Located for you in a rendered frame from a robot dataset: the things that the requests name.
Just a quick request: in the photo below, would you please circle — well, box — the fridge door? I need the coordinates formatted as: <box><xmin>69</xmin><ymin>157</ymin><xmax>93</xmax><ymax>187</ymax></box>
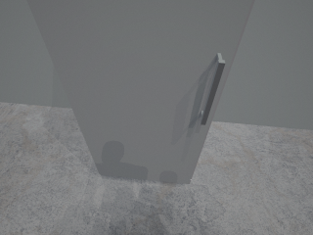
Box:
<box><xmin>26</xmin><ymin>0</ymin><xmax>252</xmax><ymax>184</ymax></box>

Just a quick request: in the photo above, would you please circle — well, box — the handle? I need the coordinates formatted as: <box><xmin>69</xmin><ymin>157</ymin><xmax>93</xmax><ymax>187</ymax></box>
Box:
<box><xmin>201</xmin><ymin>53</ymin><xmax>226</xmax><ymax>125</ymax></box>

